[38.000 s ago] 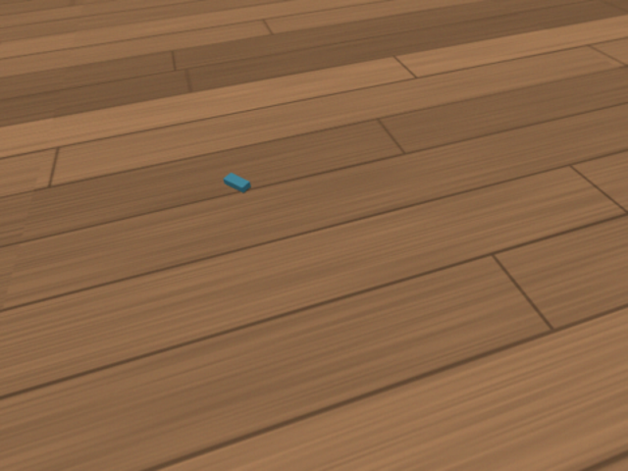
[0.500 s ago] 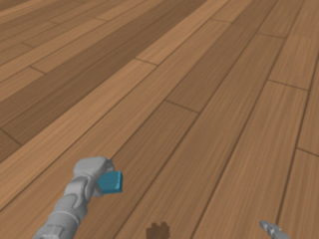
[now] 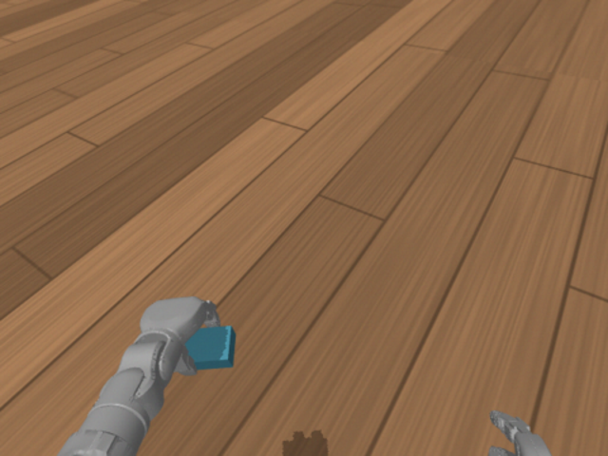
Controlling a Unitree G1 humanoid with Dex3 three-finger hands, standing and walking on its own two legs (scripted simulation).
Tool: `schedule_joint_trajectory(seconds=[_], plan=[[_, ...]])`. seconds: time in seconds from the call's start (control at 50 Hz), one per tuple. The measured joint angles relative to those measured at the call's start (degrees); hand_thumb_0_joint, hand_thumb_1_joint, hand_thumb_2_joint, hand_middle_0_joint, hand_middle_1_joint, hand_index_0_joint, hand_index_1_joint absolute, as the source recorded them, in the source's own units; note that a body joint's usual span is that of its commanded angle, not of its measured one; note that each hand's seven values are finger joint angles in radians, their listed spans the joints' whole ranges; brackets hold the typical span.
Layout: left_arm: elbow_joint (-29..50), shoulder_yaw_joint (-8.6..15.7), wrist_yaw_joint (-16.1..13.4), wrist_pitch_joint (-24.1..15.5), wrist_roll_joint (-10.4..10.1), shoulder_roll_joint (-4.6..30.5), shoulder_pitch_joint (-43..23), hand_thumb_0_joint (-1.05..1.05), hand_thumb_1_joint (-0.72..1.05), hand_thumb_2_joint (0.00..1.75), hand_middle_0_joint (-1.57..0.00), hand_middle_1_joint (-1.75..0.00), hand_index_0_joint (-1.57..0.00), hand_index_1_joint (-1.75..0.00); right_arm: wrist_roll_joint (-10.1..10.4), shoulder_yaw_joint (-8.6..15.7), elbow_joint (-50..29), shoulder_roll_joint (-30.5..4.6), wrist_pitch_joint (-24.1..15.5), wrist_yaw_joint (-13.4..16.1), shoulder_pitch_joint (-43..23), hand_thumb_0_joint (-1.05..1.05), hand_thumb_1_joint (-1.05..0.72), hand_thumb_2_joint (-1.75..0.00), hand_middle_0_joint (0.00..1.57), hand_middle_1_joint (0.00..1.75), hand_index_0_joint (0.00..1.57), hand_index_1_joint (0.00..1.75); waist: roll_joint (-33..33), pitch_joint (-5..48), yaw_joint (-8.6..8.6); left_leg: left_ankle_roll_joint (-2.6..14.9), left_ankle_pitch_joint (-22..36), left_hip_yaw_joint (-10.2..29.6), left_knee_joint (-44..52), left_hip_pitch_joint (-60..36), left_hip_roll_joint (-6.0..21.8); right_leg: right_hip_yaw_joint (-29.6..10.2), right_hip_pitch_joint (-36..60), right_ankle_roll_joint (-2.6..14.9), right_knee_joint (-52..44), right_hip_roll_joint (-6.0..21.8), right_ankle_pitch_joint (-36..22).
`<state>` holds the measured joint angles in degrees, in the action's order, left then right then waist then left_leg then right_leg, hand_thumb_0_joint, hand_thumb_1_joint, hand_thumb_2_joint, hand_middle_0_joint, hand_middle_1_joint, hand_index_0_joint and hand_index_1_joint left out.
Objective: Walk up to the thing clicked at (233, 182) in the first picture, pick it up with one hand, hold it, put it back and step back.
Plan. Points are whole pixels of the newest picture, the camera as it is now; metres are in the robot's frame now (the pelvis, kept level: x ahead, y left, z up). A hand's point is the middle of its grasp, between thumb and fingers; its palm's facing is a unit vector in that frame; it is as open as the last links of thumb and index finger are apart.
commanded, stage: hold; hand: left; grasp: from above
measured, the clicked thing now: (193, 349) +0.31 +0.23 -0.08
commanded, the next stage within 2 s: crouch in 0.50 s
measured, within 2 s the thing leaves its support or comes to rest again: neither
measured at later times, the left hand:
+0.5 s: hand (183, 346) +0.29 +0.23 -0.04, palm faces -0.45 -0.06 -0.89, open 8.5 cm
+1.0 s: hand (194, 360) +0.30 +0.24 -0.11, palm faces -0.48 -0.01 -0.88, open 8.5 cm
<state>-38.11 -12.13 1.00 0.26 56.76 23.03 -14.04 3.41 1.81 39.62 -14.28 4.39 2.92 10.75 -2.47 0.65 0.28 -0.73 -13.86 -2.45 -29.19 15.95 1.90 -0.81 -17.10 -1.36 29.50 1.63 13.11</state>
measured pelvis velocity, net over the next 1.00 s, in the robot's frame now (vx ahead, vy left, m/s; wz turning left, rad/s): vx -0.01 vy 0.00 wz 0.01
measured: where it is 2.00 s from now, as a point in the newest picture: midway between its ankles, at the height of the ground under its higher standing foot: outside the picture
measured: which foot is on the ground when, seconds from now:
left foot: down 0.00-1.00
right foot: down 0.00-1.00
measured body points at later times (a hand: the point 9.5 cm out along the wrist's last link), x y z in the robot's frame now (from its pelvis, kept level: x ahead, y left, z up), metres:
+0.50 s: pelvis +0.00 +0.00 +0.00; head +0.01 -0.01 +0.45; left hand +0.31 +0.23 +0.01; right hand +0.15 -0.25 -0.11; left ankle +0.02 +0.13 -0.74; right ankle +0.03 -0.13 -0.74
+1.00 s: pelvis -0.01 +0.00 -0.02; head +0.04 +0.01 +0.43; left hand +0.32 +0.23 -0.06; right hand +0.11 -0.27 -0.13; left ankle +0.02 +0.13 -0.74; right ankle +0.03 -0.13 -0.74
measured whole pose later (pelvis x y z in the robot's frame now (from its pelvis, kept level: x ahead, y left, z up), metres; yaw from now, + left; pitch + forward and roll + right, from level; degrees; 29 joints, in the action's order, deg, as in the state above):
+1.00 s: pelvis -0.01 +0.00 -0.02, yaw +1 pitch +7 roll +0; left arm -56.1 -10.7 -10.9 -4.1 63.1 22.1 -21.9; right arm 1.3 2.9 41.3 -14.3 3.5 1.1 11.6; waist 0.0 1.8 -2.3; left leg -0.6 -17.1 -1.3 -39.2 29.5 2.0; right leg -0.1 -29.7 -1.5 38.1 1.6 15.9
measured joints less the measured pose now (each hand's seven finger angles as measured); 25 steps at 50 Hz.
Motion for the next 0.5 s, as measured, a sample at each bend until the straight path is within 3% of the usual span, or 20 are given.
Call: schedule_joint_trajectory(seconds=[0.3, 0.5], plan=[[1.55, -0.02, 1.76, -0.17, -0.10, 0.23, 0.64, 0.01, 0.30, 0.21, -0.76, -0.42, -0.80, -0.37, 0.09, -0.27, -0.39, 0.17, -0.41, 0.24, -0.40, 0.01, -0.91, -0.90, 0.20, 0.30, 0.20, 0.29, -0.03, -0.31, 0.22, 0.15, 0.67, -0.21, 1.34, -1.13, -0.15, -0.19, 1.06, -0.13, -1.31, 0.11, -0.71], [-0.91, -0.53, -0.10, 0.05, 0.65, -0.36, -1.07, 0.01, 0.29, 0.22, -0.77, -0.41, -0.81, -0.36, 0.02, -0.30, 0.43, 0.36, -0.43, 0.12, -0.60, 0.01, -0.90, -0.90, 0.20, 0.30, 0.20, 0.29, 0.34, -0.48, 0.37, 0.18, 0.77, -0.06, 1.55, -1.20, -0.21, -0.05, 1.27, -0.17, -1.69, 0.16, -0.85]])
